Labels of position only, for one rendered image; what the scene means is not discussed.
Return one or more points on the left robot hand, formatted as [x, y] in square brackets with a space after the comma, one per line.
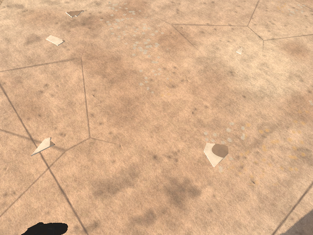
[55, 228]

